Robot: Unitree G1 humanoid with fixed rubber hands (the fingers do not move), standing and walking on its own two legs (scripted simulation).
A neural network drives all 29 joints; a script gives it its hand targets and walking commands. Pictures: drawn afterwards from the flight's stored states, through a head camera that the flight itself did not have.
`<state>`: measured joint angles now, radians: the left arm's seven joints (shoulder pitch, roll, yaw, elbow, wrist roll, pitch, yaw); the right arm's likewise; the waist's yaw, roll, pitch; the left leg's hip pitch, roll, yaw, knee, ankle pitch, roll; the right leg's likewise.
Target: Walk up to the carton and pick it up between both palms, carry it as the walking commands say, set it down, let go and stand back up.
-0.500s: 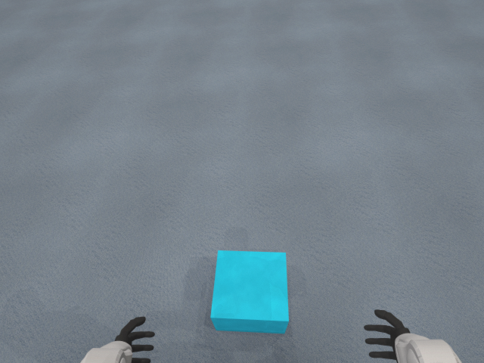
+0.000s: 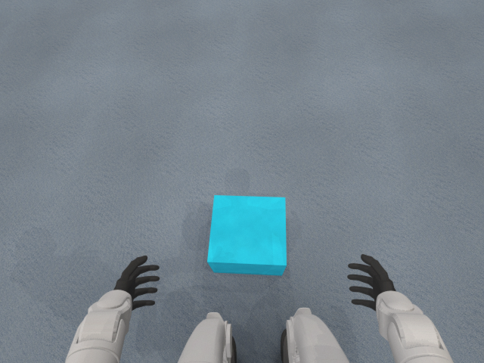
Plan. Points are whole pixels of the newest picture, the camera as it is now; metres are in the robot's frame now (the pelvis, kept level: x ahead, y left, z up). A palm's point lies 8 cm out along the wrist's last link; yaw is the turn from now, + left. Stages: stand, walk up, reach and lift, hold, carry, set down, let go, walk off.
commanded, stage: reach and lift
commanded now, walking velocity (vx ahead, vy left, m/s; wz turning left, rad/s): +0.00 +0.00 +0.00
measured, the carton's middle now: (248, 236) +0.50 +0.02 -0.61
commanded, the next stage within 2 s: none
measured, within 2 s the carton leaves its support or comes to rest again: neither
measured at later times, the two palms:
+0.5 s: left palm (142, 219) +0.39 +0.24 -0.12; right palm (357, 228) +0.36 -0.20 -0.12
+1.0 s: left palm (152, 176) +0.51 +0.24 -0.15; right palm (348, 185) +0.47 -0.21 -0.16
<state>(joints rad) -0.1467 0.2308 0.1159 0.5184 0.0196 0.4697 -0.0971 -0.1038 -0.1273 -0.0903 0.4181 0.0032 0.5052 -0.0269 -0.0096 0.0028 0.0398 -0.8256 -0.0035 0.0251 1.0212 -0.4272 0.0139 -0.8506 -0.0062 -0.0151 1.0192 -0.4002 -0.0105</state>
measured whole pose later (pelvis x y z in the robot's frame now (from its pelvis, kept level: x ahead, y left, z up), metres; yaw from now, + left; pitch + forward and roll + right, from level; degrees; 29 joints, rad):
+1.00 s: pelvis -0.01 +0.02 -0.05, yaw -1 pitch +46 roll -1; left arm -1.13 0.41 0.29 0.97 -0.03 0.14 -0.12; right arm -1.01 -0.24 -0.33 0.79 0.07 0.16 -0.03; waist -0.03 0.01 -0.07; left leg -1.56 -0.02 0.01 1.12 -0.35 0.03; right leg -1.57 0.01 0.01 1.08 -0.31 0.02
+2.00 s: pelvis -0.06 +0.01 -0.29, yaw -1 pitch +43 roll -2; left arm -1.43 0.53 0.12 1.11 -0.16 0.14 -0.03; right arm -1.30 -0.32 -0.25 0.94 0.18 0.15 -0.12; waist -0.02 -0.02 0.19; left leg -2.23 -0.02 -0.01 2.05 -0.58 0.02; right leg -2.23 0.02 -0.02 2.01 -0.53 0.01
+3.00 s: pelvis -0.07 +0.01 -0.35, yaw -1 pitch +34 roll -2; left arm -1.60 0.52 -0.04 1.27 -0.27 0.06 0.02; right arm -1.51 -0.33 -0.11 1.20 0.30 0.04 -0.15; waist -0.01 -0.04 0.46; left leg -2.28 0.02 0.00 2.26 -0.58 0.04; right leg -2.28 0.01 -0.04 2.22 -0.54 0.01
